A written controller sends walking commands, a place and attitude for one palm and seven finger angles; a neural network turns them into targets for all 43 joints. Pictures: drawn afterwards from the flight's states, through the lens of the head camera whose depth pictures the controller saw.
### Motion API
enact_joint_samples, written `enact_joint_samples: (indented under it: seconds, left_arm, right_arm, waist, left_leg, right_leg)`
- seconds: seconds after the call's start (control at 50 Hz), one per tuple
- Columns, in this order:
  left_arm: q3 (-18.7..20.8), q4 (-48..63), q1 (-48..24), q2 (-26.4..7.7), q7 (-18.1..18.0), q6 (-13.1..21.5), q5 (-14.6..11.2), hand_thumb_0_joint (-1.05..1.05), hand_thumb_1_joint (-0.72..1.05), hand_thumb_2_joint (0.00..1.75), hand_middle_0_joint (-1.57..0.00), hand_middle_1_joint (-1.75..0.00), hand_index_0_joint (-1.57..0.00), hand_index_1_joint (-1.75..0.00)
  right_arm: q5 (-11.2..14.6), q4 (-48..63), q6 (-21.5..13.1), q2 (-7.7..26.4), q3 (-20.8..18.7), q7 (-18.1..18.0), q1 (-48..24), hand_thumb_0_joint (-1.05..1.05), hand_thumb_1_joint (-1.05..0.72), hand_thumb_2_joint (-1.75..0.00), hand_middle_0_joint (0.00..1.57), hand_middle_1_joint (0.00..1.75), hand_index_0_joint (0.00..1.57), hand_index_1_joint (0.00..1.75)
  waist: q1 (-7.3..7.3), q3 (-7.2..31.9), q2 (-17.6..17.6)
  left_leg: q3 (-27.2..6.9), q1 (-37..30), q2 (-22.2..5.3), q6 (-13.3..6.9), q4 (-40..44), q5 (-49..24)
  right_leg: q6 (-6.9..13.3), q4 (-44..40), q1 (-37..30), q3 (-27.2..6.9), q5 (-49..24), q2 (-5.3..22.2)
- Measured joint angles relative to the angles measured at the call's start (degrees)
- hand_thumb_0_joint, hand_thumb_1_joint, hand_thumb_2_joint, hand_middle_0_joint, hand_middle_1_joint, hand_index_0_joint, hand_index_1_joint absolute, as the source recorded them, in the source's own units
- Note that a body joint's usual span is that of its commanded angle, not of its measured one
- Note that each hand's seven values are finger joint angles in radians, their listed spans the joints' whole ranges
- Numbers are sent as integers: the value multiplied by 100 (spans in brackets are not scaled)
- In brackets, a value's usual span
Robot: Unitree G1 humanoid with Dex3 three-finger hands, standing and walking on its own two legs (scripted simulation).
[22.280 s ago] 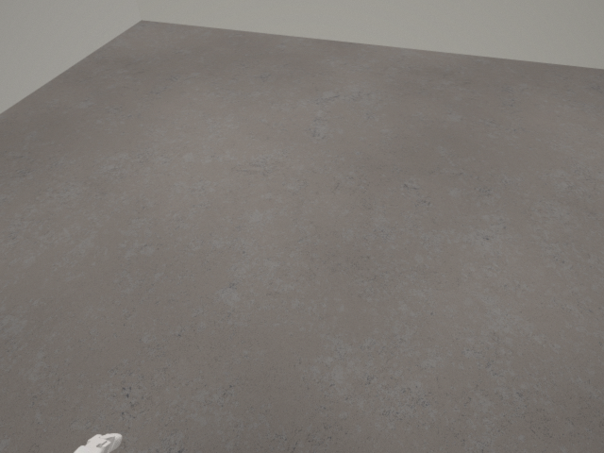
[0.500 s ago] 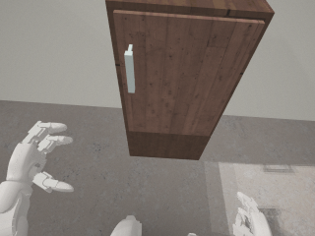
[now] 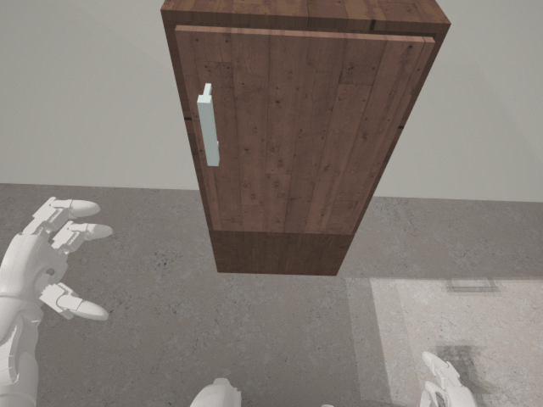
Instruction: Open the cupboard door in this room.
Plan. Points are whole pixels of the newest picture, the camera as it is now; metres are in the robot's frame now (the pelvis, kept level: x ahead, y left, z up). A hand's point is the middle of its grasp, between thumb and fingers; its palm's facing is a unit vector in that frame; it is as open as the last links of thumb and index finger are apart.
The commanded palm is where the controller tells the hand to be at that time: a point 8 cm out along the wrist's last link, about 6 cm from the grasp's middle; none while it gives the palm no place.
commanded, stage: raise the hand with hooked fingers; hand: left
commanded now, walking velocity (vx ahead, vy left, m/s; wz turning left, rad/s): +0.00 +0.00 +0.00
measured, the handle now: (210, 126) +0.60 +0.15 +0.05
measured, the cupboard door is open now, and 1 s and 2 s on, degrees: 0 0 0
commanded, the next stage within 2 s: move the hooked fingers beside the handle in 0.26 s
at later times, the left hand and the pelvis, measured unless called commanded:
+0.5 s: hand (90, 256) +0.30 +0.27 +0.07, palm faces +0.04 -1.00 -0.02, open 14.0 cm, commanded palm +0.28 +0.31 +0.07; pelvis +0.00 +0.00 +0.00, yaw +1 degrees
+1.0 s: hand (127, 206) +0.38 +0.24 +0.06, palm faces +0.02 -1.00 -0.01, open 14.0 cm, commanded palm +0.36 +0.29 +0.06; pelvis +0.00 +0.00 -0.01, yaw -1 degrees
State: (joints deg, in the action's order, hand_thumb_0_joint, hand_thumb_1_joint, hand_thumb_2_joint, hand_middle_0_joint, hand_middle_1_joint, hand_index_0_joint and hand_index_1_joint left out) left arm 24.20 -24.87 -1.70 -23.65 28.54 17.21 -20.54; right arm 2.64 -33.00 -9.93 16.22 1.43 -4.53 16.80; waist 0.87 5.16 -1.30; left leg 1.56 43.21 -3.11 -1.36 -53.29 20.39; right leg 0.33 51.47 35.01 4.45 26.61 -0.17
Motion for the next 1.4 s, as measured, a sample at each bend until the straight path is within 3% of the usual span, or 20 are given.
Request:
enact_joint_samples:
  seconds: [0.4,0.54,0.8,1.16,1.4]
  left_arm:
    - [-23,-114,-76,43,16,68,0,-1,-50,30,-30,-120,-30,-120]
    - [-142,-537,-667,59,-70,86,129,-1,-50,30,-30,-120,-30,-120]
    - [-184,-1273,-1605,-41,-407,32,456,-1,-50,30,-30,-120,-30,-120]
    - [-121,-2521,-2846,-238,-638,355,784,-1,-50,30,-30,-120,-30,-120]
    - [-14,-3506,-3821,-470,-914,481,1132,-1,-50,30,-30,-120,-30,-120]
  right_arm:
    - [18,51,56,-66,70,-24,-124,1,-90,-90,21,30,21,30]
    - [4,-68,44,-36,85,-76,-160,1,-90,-90,21,30,21,30]
    - [-20,-105,277,-65,63,6,-8,1,-90,-90,21,30,21,30]
    - [-67,-373,644,-52,-20,85,225,1,-90,-90,21,30,21,30]
    - [-131,-369,918,-76,5,176,288,1,-90,-90,21,30,21,30]
  waist:
    - [-59,5,-43]
    - [-82,-13,-20]
    - [130,2,17]
    - [317,58,33]
    - [526,103,44]
  left_leg:
    - [-39,36,-4,32,-52,10]
    - [-84,166,22,30,-145,15]
    - [-2,314,-19,22,-178,33]
    - [7,718,-56,11,-380,108]
    - [37,1065,-107,9,-567,169]
  right_leg:
    - [31,74,34,29,38,-11]
    - [32,178,144,72,71,12]
    - [25,237,345,-19,64,-16]
    - [18,418,749,-43,118,-46]
    - [17,613,1121,-88,163,-85]
